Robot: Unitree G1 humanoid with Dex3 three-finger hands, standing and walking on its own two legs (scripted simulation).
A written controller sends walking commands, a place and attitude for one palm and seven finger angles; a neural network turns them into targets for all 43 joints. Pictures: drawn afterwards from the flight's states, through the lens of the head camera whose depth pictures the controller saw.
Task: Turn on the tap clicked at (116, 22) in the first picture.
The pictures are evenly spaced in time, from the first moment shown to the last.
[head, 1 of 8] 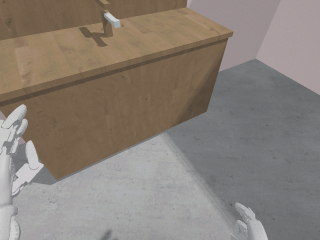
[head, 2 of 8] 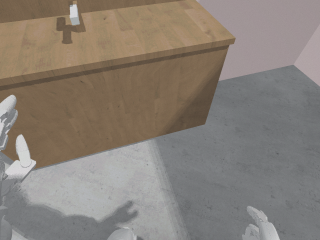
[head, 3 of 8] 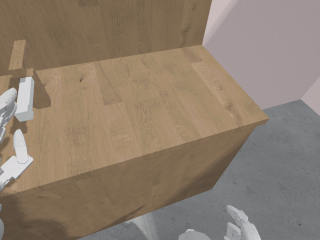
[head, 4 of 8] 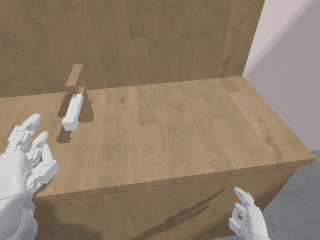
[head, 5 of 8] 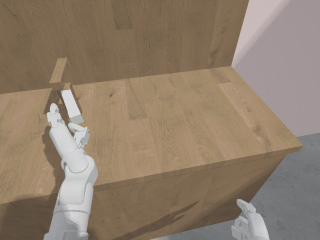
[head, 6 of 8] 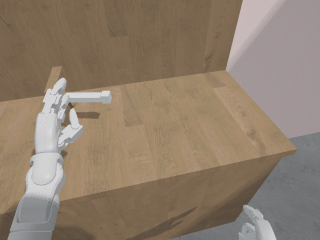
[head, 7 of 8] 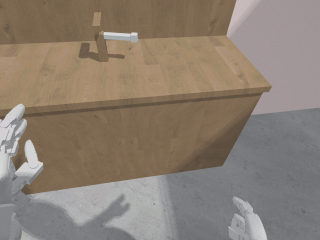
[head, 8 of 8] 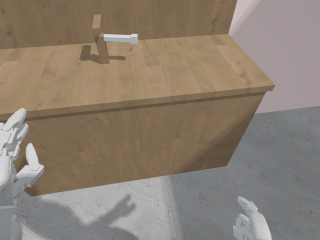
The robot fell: no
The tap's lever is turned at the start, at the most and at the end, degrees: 0 77 77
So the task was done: yes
